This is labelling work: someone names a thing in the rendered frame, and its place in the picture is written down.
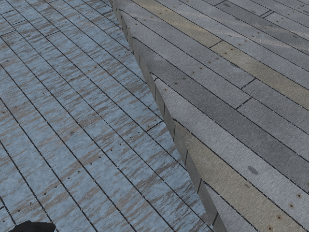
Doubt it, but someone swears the robot left hand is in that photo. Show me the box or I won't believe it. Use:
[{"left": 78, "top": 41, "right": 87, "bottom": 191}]
[{"left": 9, "top": 220, "right": 56, "bottom": 232}]

